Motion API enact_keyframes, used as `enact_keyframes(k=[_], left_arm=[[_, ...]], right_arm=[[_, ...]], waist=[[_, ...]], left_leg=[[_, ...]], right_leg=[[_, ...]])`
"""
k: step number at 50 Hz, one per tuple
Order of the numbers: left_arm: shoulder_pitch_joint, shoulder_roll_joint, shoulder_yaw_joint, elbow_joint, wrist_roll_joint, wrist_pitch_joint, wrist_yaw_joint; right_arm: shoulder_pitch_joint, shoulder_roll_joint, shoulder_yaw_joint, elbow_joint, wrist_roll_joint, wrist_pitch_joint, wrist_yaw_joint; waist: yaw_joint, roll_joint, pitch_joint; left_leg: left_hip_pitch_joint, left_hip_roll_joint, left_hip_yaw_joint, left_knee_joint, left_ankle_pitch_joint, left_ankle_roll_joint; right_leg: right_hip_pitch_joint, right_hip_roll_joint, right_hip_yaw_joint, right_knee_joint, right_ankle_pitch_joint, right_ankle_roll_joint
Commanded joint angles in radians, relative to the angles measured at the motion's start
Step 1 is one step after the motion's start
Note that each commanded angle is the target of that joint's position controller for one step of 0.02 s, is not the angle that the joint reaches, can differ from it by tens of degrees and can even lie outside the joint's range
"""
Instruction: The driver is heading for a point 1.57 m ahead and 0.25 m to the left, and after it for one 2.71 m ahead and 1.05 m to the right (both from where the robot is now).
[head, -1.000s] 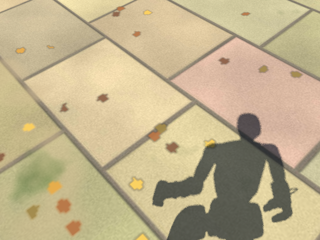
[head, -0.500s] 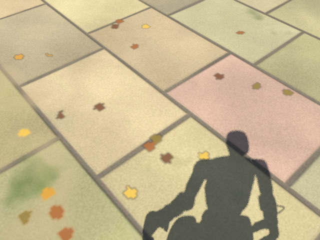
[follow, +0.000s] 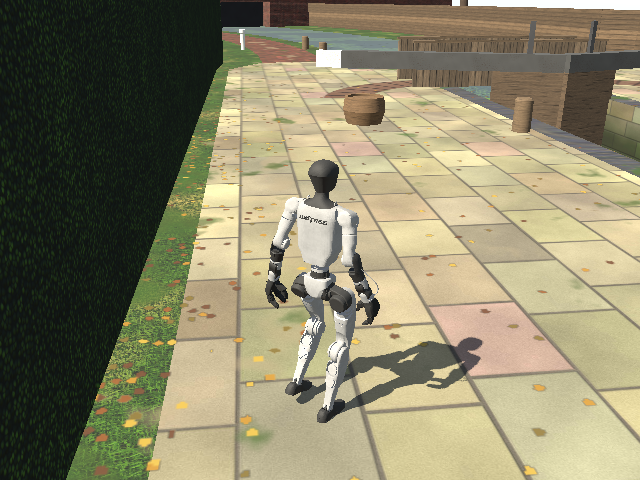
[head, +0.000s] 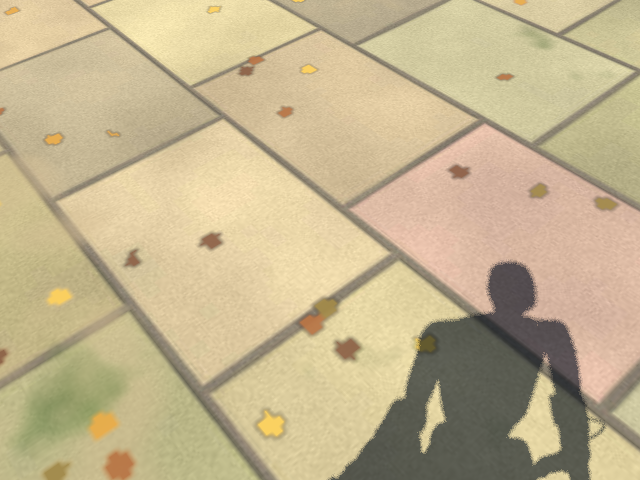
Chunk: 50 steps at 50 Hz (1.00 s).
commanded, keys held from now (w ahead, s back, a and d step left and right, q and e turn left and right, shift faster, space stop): w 1.00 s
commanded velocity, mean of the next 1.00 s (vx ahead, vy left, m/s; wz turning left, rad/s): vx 0.48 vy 0.00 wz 0.00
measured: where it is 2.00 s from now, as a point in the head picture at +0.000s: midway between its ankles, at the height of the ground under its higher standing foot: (336, 276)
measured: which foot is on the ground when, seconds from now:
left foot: up 0.00-0.30, down 0.32-0.86, up 0.88-1.00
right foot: down 0.00-0.34, up 0.36-0.84, down 0.86-1.00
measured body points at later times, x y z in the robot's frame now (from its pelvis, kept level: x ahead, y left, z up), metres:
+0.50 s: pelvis +0.27 +0.05 -0.01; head +0.29 +0.05 +0.44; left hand +0.31 +0.29 -0.16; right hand +0.31 -0.22 -0.15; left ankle +0.30 +0.10 -0.75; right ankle +0.23 -0.09 -0.66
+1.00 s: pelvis +0.56 +0.00 -0.01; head +0.59 -0.01 +0.44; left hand +0.66 +0.25 -0.15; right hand +0.55 -0.25 -0.16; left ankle +0.43 +0.11 -0.65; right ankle +0.62 -0.06 -0.75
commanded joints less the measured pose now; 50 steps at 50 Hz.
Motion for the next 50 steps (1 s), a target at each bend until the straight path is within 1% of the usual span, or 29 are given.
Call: enact_keyframes(k=[1,3,6,10,12,13,14,15,16,17,18,19,20,21,22,24,27,32,37,40,41,42,43,44,45,46,47,48,50], left_arm=[[0.057,0.101,0.010,-0.016,-0.005,-0.031,0.006],[0.110,0.091,0.005,0.009,-0.009,-0.033,0.008],[0.125,0.085,-0.002,0.018,-0.006,-0.030,0.011],[0.135,0.106,-0.001,0.030,-0.003,-0.030,0.015],[0.110,0.118,0.002,0.032,-0.004,-0.031,0.017],[0.092,0.129,0.005,0.031,-0.005,-0.032,0.019],[0.077,0.142,0.010,0.030,-0.002,-0.029,0.020],[0.057,0.150,0.014,0.025,-0.005,-0.022,0.019],[0.061,0.133,0.008,0.010,-0.008,-0.021,0.015],[0.185,-0.001,-0.014,-0.011,-0.036,-0.017,0.001],[0.143,0.087,0.011,-0.002,-0.017,-0.018,-0.001],[0.039,0.109,0.021,-0.041,-0.009,-0.018,-0.002],[-0.026,0.103,0.020,-0.057,-0.004,-0.024,-0.007],[-0.042,0.082,0.021,-0.057,-0.001,-0.020,-0.009],[-0.024,0.063,0.019,-0.056,0.012,-0.006,-0.014],[-0.014,0.034,0.016,-0.053,0.019,0.016,-0.022],[-0.128,0.042,0.018,-0.098,0.019,0.033,-0.029],[-0.351,0.034,0.008,-0.176,0.006,0.030,-0.036],[-0.485,0.034,0.001,-0.225,0.000,0.022,-0.034],[-0.477,0.051,0.008,-0.239,0.000,0.010,-0.029],[-0.425,0.062,0.014,-0.226,0.000,0.006,-0.024],[-0.320,0.080,0.025,-0.193,0.001,0.000,-0.016],[-0.152,0.103,0.040,-0.138,0.008,-0.010,-0.006],[0.027,0.176,0.063,-0.101,0.034,-0.017,0.006],[0.088,0.264,0.089,-0.092,0.045,-0.010,0.005],[0.018,0.213,0.081,-0.097,0.004,0.004,-0.006],[-0.094,0.166,0.066,-0.113,-0.009,0.002,-0.009],[-0.144,0.107,0.052,-0.117,-0.005,-0.006,-0.013],[-0.155,0.044,0.032,-0.092,-0.007,-0.018,-0.005]], right_arm=[[-0.067,-0.053,-0.008,-0.059,-0.009,-0.014,0.014],[-0.129,-0.040,-0.004,-0.082,-0.008,-0.006,0.012],[-0.264,-0.023,0.008,-0.140,-0.001,-0.003,0.011],[-0.354,-0.019,0.019,-0.185,0.010,-0.003,0.007],[-0.320,-0.038,0.012,-0.186,0.010,-0.007,-0.003],[-0.260,-0.052,0.004,-0.171,0.010,-0.011,-0.010],[-0.151,-0.074,-0.008,-0.138,0.011,-0.017,-0.018],[0.017,-0.092,-0.022,-0.080,0.009,-0.025,-0.027],[0.175,-0.144,-0.042,-0.037,-0.010,-0.032,-0.038],[0.252,-0.252,-0.067,-0.031,-0.037,-0.033,-0.040],[0.195,-0.218,-0.065,-0.030,0.010,-0.021,-0.026],[0.055,-0.170,-0.051,-0.052,0.022,-0.022,-0.025],[-0.012,-0.095,-0.033,-0.065,0.022,-0.031,-0.021],[-0.027,-0.062,-0.023,-0.056,0.018,-0.042,-0.021],[-0.019,-0.030,-0.011,-0.038,0.018,-0.049,-0.025],[0.038,-0.027,-0.007,-0.009,0.015,-0.067,-0.027],[0.100,-0.059,-0.009,0.012,0.018,-0.075,-0.030],[0.198,-0.050,0.003,0.033,0.023,-0.072,-0.032],[0.290,-0.055,0.006,0.066,0.013,-0.067,-0.045],[0.276,-0.069,0.003,0.073,0.003,-0.061,-0.055],[0.259,-0.079,0.000,0.072,0.002,-0.060,-0.057],[0.247,-0.089,-0.003,0.072,0.001,-0.058,-0.057],[0.225,-0.092,-0.003,0.067,0.008,-0.054,-0.054],[0.210,-0.067,0.007,0.035,0.020,-0.058,-0.051],[0.332,0.034,0.023,0.018,0.062,-0.056,-0.037],[0.256,-0.074,-0.007,0.025,0.035,-0.053,-0.044],[0.169,-0.067,-0.011,-0.009,0.030,-0.058,-0.042],[0.125,-0.053,-0.009,-0.018,0.026,-0.062,-0.040],[0.139,-0.016,-0.009,-0.013,0.000,-0.037,-0.029]], waist=[[-0.007,-0.086,0.102],[0.004,-0.091,0.105],[0.024,-0.102,0.132],[0.033,-0.132,0.149],[0.001,-0.128,0.132],[-0.030,-0.128,0.097],[-0.078,-0.126,0.036],[-0.148,-0.103,-0.050],[-0.198,-0.059,-0.142],[-0.131,0.171,-0.282],[-0.132,0.104,-0.285],[-0.073,0.065,-0.091],[-0.058,-0.004,-0.009],[-0.027,-0.011,0.036],[0.006,-0.002,0.049],[0.022,0.008,0.048],[0.016,0.011,0.082],[-0.039,0.016,0.110],[-0.084,0.035,0.113],[-0.056,0.044,0.105],[-0.028,0.053,0.078],[0.015,0.058,0.024],[0.089,0.038,-0.060],[0.151,-0.022,-0.177],[0.096,-0.258,-0.307],[0.089,-0.097,-0.260],[0.048,-0.084,-0.105],[0.025,-0.037,-0.030],[-0.038,-0.046,0.017]], left_leg=[[-0.299,0.054,0.000,0.043,0.104,-0.025],[-0.341,0.052,0.028,0.024,0.126,-0.047],[-0.330,0.035,0.070,-0.120,0.173,-0.066],[-0.201,0.001,0.106,-0.329,0.224,-0.034],[-0.112,-0.023,0.112,-0.381,0.214,0.006],[-0.034,-0.048,0.117,-0.393,0.191,0.027],[0.074,-0.074,0.115,-0.409,0.167,0.046],[0.258,-0.094,0.122,-0.474,0.198,0.065],[0.499,0.032,-0.012,-0.491,0.103,0.099],[0.780,0.358,-0.522,-0.559,-0.066,0.229],[0.710,0.374,-0.766,-0.740,-0.188,0.257],[0.547,0.345,-0.588,-0.761,-0.243,0.222],[0.401,0.305,-0.464,-0.796,-0.142,0.196],[0.304,0.259,-0.365,-0.816,-0.028,0.164],[0.229,0.221,-0.285,-0.832,0.054,0.138],[0.196,0.197,-0.214,-0.839,0.202,0.138],[0.220,0.171,-0.137,-0.872,0.263,0.134],[0.303,0.130,-0.061,-0.871,0.428,0.099],[0.470,0.162,-0.048,-0.823,0.580,0.097],[0.549,0.193,-0.038,-0.741,0.773,0.097],[0.554,0.193,-0.027,-0.674,0.916,0.086],[0.554,0.186,-0.018,-0.555,1.022,0.075],[0.487,0.156,0.012,-0.369,0.985,0.056],[0.274,0.118,0.035,-0.096,0.680,0.039],[-0.107,-0.080,0.083,0.308,-0.090,-0.009],[-0.198,-0.064,-0.065,0.392,-0.172,0.010],[-0.239,-0.013,-0.074,0.361,-0.081,0.015],[-0.213,0.019,-0.070,0.307,-0.022,0.013],[-0.119,0.057,-0.065,0.213,0.018,-0.002]], right_leg=[[0.137,-0.261,0.280,-0.238,0.067,-0.112],[0.161,-0.250,0.218,-0.218,0.249,-0.121],[0.126,-0.225,0.152,-0.213,0.392,-0.124],[0.111,-0.236,0.114,-0.209,0.511,-0.122],[0.141,-0.256,0.096,-0.157,0.686,-0.109],[0.160,-0.258,0.080,-0.082,0.841,-0.096],[0.178,-0.253,0.066,0.051,0.960,-0.082],[0.144,-0.225,0.040,0.245,0.954,-0.064],[-0.034,-0.185,0.023,0.499,0.685,-0.052],[-0.384,-0.017,-0.012,0.917,-0.043,-0.009],[-0.493,0.022,0.116,1.051,-0.227,-0.027],[-0.562,-0.054,0.114,1.054,-0.131,-0.037],[-0.536,-0.094,0.108,0.991,-0.052,-0.041],[-0.485,-0.122,0.106,0.935,-0.023,-0.039],[-0.425,-0.140,0.106,0.887,-0.012,-0.030],[-0.392,-0.145,0.088,0.841,-0.008,-0.014],[-0.498,-0.166,0.053,0.739,0.077,0.013],[-0.556,-0.148,-0.005,0.457,0.242,0.042],[-0.554,-0.103,-0.041,0.287,0.253,0.019],[-0.495,-0.071,-0.047,0.224,0.149,-0.022],[-0.414,-0.042,-0.058,0.206,0.103,-0.041],[-0.294,-0.008,-0.067,0.178,0.077,-0.062],[-0.085,-0.002,-0.065,0.112,0.130,-0.091],[0.189,-0.183,0.129,0.112,0.066,-0.145],[0.465,-0.484,0.638,0.031,0.022,-0.304],[0.394,-0.446,0.694,-0.036,-0.002,-0.283],[0.248,-0.412,0.521,-0.060,0.031,-0.248],[0.128,-0.369,0.422,-0.097,0.133,-0.219],[-0.023,-0.289,0.278,-0.145,0.207,-0.157]])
